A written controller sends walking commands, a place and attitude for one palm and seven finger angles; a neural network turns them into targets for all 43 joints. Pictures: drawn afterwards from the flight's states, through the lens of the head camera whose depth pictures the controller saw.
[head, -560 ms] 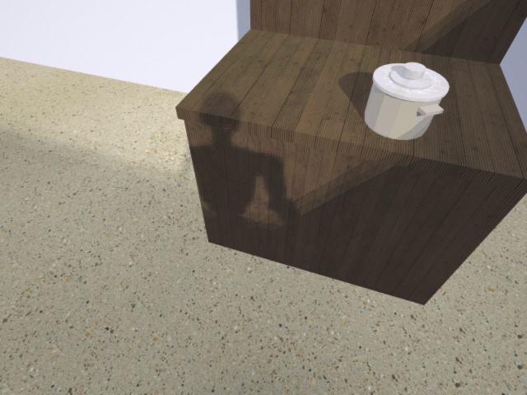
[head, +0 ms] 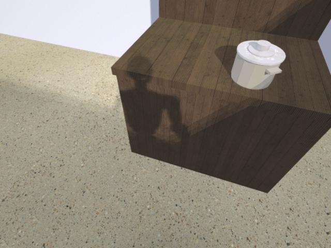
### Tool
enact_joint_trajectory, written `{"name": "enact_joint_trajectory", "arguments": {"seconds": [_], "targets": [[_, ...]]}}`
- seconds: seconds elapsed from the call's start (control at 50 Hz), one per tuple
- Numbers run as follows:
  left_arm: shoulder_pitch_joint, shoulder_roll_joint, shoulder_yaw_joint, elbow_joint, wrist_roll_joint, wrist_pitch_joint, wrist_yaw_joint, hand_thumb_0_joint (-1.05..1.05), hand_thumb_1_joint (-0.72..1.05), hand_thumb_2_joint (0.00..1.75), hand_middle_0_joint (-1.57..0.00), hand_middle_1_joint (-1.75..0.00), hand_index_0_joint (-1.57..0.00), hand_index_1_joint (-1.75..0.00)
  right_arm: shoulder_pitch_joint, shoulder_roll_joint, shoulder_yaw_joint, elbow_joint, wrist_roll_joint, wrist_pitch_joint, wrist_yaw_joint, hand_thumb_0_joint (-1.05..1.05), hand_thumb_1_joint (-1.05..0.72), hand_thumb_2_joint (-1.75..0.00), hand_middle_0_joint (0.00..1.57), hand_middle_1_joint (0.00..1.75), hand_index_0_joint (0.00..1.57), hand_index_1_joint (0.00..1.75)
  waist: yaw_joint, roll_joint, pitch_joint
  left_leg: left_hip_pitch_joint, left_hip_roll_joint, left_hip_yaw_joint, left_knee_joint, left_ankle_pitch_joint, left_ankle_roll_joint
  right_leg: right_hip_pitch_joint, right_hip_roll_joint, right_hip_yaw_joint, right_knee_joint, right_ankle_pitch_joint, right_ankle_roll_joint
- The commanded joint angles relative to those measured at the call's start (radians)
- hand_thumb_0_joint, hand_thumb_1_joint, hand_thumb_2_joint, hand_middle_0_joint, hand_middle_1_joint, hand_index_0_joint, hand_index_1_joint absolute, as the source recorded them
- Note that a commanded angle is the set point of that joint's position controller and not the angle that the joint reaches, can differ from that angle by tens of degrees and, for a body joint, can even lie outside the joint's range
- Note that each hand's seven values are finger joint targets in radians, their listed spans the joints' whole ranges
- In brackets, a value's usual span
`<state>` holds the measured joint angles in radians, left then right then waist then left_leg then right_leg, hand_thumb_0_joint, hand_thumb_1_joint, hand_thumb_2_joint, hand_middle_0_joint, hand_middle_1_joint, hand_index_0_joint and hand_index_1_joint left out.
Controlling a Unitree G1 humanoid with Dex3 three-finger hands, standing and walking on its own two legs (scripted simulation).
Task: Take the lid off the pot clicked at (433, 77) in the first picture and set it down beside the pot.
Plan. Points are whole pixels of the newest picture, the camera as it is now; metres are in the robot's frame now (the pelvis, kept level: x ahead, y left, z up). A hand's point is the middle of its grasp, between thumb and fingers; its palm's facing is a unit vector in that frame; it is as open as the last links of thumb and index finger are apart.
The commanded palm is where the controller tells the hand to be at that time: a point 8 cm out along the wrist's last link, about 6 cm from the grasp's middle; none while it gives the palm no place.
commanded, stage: look at it before walking up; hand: left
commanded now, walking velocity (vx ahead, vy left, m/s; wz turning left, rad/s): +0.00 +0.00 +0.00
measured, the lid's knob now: (263, 45) +0.82 -0.33 +0.11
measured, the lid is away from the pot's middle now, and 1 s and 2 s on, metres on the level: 0.00 0.00 0.00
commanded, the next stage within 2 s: turn to face it in 0.08 s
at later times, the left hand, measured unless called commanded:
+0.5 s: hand out of the picture +0.06 +0.21 -0.17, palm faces -0.07 -0.96 -0.26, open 7.4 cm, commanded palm none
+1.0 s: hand out of the picture +0.09 +0.18 -0.18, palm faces -0.16 -0.95 -0.25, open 7.4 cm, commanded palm none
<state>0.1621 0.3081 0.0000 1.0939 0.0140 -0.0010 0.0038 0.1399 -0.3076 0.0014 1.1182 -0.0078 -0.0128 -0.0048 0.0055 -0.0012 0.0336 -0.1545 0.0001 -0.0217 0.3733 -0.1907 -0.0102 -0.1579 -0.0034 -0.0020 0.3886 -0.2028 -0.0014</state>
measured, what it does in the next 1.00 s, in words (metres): stands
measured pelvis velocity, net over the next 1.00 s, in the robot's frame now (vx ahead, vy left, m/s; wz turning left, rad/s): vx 0.00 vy -0.01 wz -0.21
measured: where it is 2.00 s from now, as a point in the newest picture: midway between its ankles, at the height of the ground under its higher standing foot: outside the picture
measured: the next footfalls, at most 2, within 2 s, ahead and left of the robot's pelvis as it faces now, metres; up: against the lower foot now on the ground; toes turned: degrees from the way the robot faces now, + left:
left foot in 1.24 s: +0.11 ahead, +0.12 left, +0.00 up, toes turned -12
right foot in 1.66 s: +0.23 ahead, -0.27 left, +0.00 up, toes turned -29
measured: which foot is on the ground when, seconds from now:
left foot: down 0.00-0.94, up 0.96-1.00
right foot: down 0.00-1.00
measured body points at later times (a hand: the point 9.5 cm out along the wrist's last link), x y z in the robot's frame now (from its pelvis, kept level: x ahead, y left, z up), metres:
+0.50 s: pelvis +0.00 +0.00 -0.01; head +0.02 -0.01 +0.44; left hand +0.06 +0.26 -0.15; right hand +0.04 -0.27 -0.16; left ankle +0.01 +0.13 -0.75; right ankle +0.01 -0.12 -0.75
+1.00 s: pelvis +0.00 -0.01 -0.02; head +0.01 -0.02 +0.43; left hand +0.09 +0.23 -0.16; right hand -0.03 -0.25 -0.18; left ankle +0.00 +0.12 -0.72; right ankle -0.01 -0.10 -0.75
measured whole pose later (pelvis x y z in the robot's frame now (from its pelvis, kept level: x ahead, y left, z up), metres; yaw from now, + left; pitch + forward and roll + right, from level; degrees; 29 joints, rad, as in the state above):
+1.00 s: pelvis +0.00 -0.01 -0.02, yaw -12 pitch -1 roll +0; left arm 0.25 0.19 0.05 0.96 0.02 0.02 0.00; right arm 0.24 -0.21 -0.05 1.03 -0.02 0.04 -0.02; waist 0.00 0.03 0.05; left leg -0.36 0.08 0.08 0.89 -0.49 -0.01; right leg -0.31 0.05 0.00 0.64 -0.31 -0.05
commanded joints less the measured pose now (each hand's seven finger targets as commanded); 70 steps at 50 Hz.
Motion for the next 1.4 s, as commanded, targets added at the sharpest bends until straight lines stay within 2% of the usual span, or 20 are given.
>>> {"name": "enact_joint_trajectory", "arguments": {"seconds": [0.0, 0.4, 0.68, 0.74, 0.82, 0.88, 0.9, 0.92, 0.94, 1.0, 1.1, 1.16, 1.18, 1.2, 1.22, 1.24, 1.26, 1.3, 1.34, 1.38], "targets": [[-0.018, 0.185, 0.033, -0.057, -0.003, -0.022, 0.013, 0.0, 0.9, 0.9, -0.2, -0.3, -0.2, -0.3, -0.022, -0.181, -0.031, -0.047, 0.0, -0.022, -0.012, 0.0, -0.9, -0.9, 0.2, 0.3, 0.2, 0.3, -0.007, 0.005, -0.046, 0.008, 0.107, -0.096, -0.068, 0.109, 0.032, 0.005, -0.109, 0.106, -0.073, 0.066, -0.019], [0.055, 0.101, 0.045, -0.1, -0.001, 0.017, 0.012, 0.0, 0.9, 0.9, -0.2, -0.3, -0.2, -0.3, 0.065, -0.082, -0.043, -0.081, -0.001, 0.002, -0.029, 0.0, -0.9, -0.9, 0.2, 0.3, 0.2, 0.3, -0.013, 0.001, -0.034, -0.007, 0.132, -0.007, 0.041, 0.066, 0.019, -0.09, -0.084, 0.174, 0.042, 0.176, -0.034], [0.076, 0.066, 0.071, -0.185, 0.005, 0.024, 0.009, 0.0, 0.9, 0.9, -0.2, -0.3, -0.2, -0.3, 0.114, -0.023, -0.07, -0.144, -0.004, 0.01, -0.029, 0.0, -0.9, -0.9, 0.2, 0.3, 0.2, 0.3, -0.019, -0.031, -0.02, -0.067, 0.119, 0.031, 0.144, -0.132, 0.029, -0.228, -0.068, 0.276, 0.07, 0.01, -0.067], [0.061, 0.04, 0.069, -0.2, 0.006, 0.026, 0.008, 0.0, 0.9, 0.9, -0.2, -0.3, -0.2, -0.3, 0.131, -0.039, -0.075, -0.145, -0.006, 0.006, -0.029, 0.0, -0.9, -0.9, 0.2, 0.3, 0.2, 0.3, -0.025, 0.054, -0.019, -0.042, 0.176, -0.026, 0.06, -0.135, 0.054, -0.266, -0.007, 0.198, 0.156, -0.004, -0.042], [0.088, -0.014, 0.068, -0.198, 0.008, 0.029, 0.001, 0.0, 0.9, 0.9, -0.2, -0.3, -0.2, -0.3, 0.103, -0.073, -0.089, -0.158, -0.008, -0.003, -0.031, 0.0, -0.9, -0.9, 0.2, 0.3, 0.2, 0.3, -0.001, 0.164, -0.025, -0.072, 0.346, -0.112, -0.045, 0.057, 0.171, -0.233, 0.024, 0.023, 0.437, -0.216, 0.004], [0.193, -0.03, 0.072, -0.162, 0.008, 0.015, -0.001, 0.0, 0.9, 0.9, -0.2, -0.3, -0.2, -0.3, 0.073, -0.06, -0.083, -0.157, -0.013, 0.006, -0.032, 0.0, -0.9, -0.9, 0.2, 0.3, 0.2, 0.3, 0.047, 0.08, -0.028, -0.133, 0.254, 0.04, 0.177, 0.16, 0.101, -0.062, -0.013, 0.034, 0.159, -0.031, -0.007], [0.219, 0.043, 0.084, -0.153, 0.019, 0.003, 0.003, 0.0, 0.9, 0.9, -0.2, -0.3, -0.2, -0.3, 0.106, -0.012, -0.076, -0.159, -0.005, 0.011, -0.028, 0.0, -0.9, -0.9, 0.2, 0.3, 0.2, 0.3, 0.04, -0.151, -0.044, -0.26, 0.135, 0.144, 0.391, -0.095, 0.025, 0.032, -0.139, 0.269, 0.004, 0.048, -0.057], [0.248, 0.12, 0.094, -0.156, 0.012, -0.001, 0.01, 0.0, 0.9, 0.9, -0.2, -0.3, -0.2, -0.3, 0.092, 0.036, -0.063, -0.189, -0.002, 0.014, -0.019, 0.0, -0.9, -0.9, 0.2, 0.3, 0.2, 0.3, 0.049, -0.308, -0.027, -0.422, 0.038, 0.145, 0.582, -0.423, -0.014, 0.04, -0.326, 0.547, -0.144, -0.014, -0.176], [0.271, 0.095, 0.094, -0.151, 0.004, 0.001, 0.015, 0.0, 0.9, 0.9, -0.2, -0.3, -0.2, -0.3, 0.029, 0.0, -0.066, -0.194, -0.01, 0.021, -0.021, 0.0, -0.9, -0.9, 0.2, 0.3, 0.2, 0.3, 0.081, -0.27, -0.005, -0.441, 0.058, 0.027, 0.681, -0.413, 0.001, -0.006, -0.302, 0.591, -0.203, -0.194, -0.212], [0.135, 0.047, 0.087, -0.184, 0.011, -0.01, 0.013, 0.0, 0.9, 0.9, -0.2, -0.3, -0.2, -0.3, 0.055, 0.002, -0.074, -0.183, -0.02, 0.005, -0.003, 0.0, -0.9, -0.9, 0.2, 0.3, 0.2, 0.3, -0.006, -0.115, 0.025, -0.425, 0.091, 0.028, 0.714, -0.247, -0.004, -0.082, -0.223, 0.438, -0.188, -0.331, -0.225], [0.181, 0.061, 0.094, -0.16, 0.015, -0.022, 0.0, 0.0, 0.9, 0.9, -0.2, -0.3, -0.2, -0.3, 0.049, 0.048, -0.069, -0.196, -0.011, -0.015, 0.0, 0.0, -0.9, -0.9, 0.2, 0.3, 0.2, 0.3, 0.009, -0.13, -0.01, -0.268, 0.053, 0.092, 0.427, -0.239, 0.004, -0.082, -0.169, 0.348, -0.164, -0.208, -0.234], [0.15, 0.045, 0.097, -0.16, 0.01, -0.013, -0.008, 0.0, 0.9, 0.9, -0.2, -0.3, -0.2, -0.3, 0.148, 0.05, -0.067, -0.169, -0.01, -0.032, -0.014, 0.0, -0.9, -0.9, 0.2, 0.3, 0.2, 0.3, -0.039, -0.128, -0.017, -0.038, 0.028, 0.119, 0.195, -0.147, 0.013, -0.196, -0.112, 0.295, -0.091, -0.227, -0.194], [0.131, 0.024, 0.093, -0.166, 0.006, -0.009, -0.012, 0.0, 0.9, 0.9, -0.2, -0.3, -0.2, -0.3, 0.232, 0.034, -0.068, -0.138, -0.009, -0.042, -0.024, 0.0, -0.9, -0.9, 0.2, 0.3, 0.2, 0.3, -0.074, -0.093, -0.031, 0.126, 0.049, 0.094, 0.064, -0.124, 0.018, -0.292, -0.064, 0.252, 0.02, -0.233, -0.158], [0.138, -0.033, 0.083, -0.18, 0.003, -0.008, -0.025, 0.0, 0.9, 0.9, -0.2, -0.3, -0.2, -0.3, 0.323, -0.055, -0.088, -0.109, -0.016, -0.049, -0.038, 0.0, -0.9, -0.9, 0.2, 0.3, 0.2, 0.3, -0.107, 0.119, -0.036, 0.284, 0.225, -0.145, -0.074, -0.306, 0.063, -0.464, 0.019, 0.163, 0.255, -0.236, -0.103], [0.108, -0.057, 0.079, -0.217, 0.008, -0.014, -0.036, 0.0, 0.9, 0.9, -0.2, -0.3, -0.2, -0.3, 0.395, -0.154, -0.109, -0.108, -0.021, -0.053, -0.045, 0.0, -0.9, -0.9, 0.2, 0.3, 0.2, 0.3, -0.13, 0.316, -0.02, 0.296, 0.497, -0.51, -0.218, -0.468, 0.158, -0.641, 0.06, 0.031, 0.512, -0.337, -0.042], [0.031, -0.006, 0.096, -0.255, 0.025, -0.016, -0.046, 0.0, 0.9, 0.9, -0.2, -0.3, -0.2, -0.3, 0.379, -0.166, -0.107, -0.117, -0.026, -0.052, -0.047, 0.0, -0.9, -0.9, 0.2, 0.3, 0.2, 0.3, -0.129, 0.154, 0.05, 0.178, 0.56, -0.577, -0.272, -0.538, 0.231, -0.685, -0.019, 0.087, 0.646, -0.299, -0.036], [0.014, -0.004, 0.103, -0.23, 0.035, -0.013, -0.049, 0.0, 0.9, 0.9, -0.2, -0.3, -0.2, -0.3, 0.334, -0.102, -0.091, -0.113, -0.028, -0.054, -0.04, 0.0, -0.9, -0.9, 0.2, 0.3, 0.2, 0.3, -0.09, 0.099, 0.112, 0.075, 0.481, -0.468, -0.276, -0.492, 0.19, -0.665, -0.041, 0.092, 0.722, -0.199, -0.03], [0.082, -0.03, 0.102, -0.184, 0.032, -0.005, -0.062, 0.0, 0.9, 0.9, -0.2, -0.3, -0.2, -0.3, 0.245, -0.02, -0.062, -0.123, -0.021, -0.07, -0.043, 0.0, -0.9, -0.9, 0.2, 0.3, 0.2, 0.3, -0.03, 0.135, 0.124, 0.02, 0.369, -0.221, -0.239, -0.196, 0.14, -0.626, -0.073, 0.082, 0.77, -0.051, -0.009], [0.107, -0.058, 0.089, -0.164, 0.025, 0.006, -0.066, 0.0, 0.9, 0.9, -0.2, -0.3, -0.2, -0.3, 0.264, 0.003, -0.052, -0.109, -0.015, -0.083, -0.047, 0.0, -0.9, -0.9, 0.2, 0.3, 0.2, 0.3, -0.014, 0.14, 0.086, 0.042, 0.318, -0.064, -0.198, 0.048, 0.135, -0.604, -0.072, 0.059, 0.783, 0.006, 0.006], [0.077, -0.073, 0.078, -0.172, 0.022, 0.01, -0.068, 0.0, 0.9, 0.9, -0.2, -0.3, -0.2, -0.3, 0.302, 0.002, -0.052, -0.084, -0.014, -0.088, -0.047, 0.0, -0.9, -0.9, 0.2, 0.3, 0.2, 0.3, -0.021, 0.143, 0.072, 0.09, 0.308, -0.002, -0.173, 0.175, 0.146, -0.625, -0.081, 0.028, 0.736, 0.016, 0.012]]}}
